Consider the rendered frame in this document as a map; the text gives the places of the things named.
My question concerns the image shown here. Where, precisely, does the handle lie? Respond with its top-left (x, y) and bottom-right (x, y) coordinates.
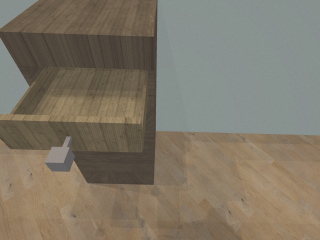
top-left (44, 136), bottom-right (75, 172)

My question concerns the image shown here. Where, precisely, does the drawer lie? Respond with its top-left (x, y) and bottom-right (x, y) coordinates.
top-left (0, 66), bottom-right (148, 153)

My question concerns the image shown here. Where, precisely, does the cabinet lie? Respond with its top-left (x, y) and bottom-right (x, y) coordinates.
top-left (0, 0), bottom-right (158, 185)

